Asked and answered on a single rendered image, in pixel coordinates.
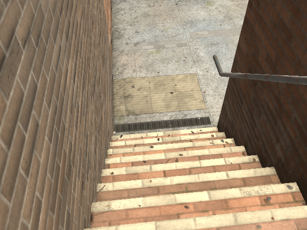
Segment stairs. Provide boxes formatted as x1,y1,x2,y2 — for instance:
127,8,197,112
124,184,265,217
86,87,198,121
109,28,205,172
83,127,307,230

